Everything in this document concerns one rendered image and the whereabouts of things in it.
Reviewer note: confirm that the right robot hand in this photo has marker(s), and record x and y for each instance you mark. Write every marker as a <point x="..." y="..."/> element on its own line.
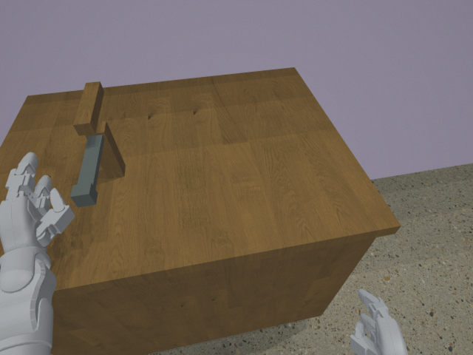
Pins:
<point x="386" y="335"/>

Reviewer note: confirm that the counter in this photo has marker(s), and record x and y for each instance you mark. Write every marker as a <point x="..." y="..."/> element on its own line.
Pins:
<point x="226" y="204"/>

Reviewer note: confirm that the tap lever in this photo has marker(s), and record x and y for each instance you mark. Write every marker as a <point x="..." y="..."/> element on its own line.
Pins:
<point x="84" y="193"/>

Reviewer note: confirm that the left robot hand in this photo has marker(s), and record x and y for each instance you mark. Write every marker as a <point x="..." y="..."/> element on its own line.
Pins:
<point x="25" y="216"/>

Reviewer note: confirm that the left robot forearm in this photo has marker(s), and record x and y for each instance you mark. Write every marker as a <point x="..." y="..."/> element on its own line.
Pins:
<point x="26" y="314"/>

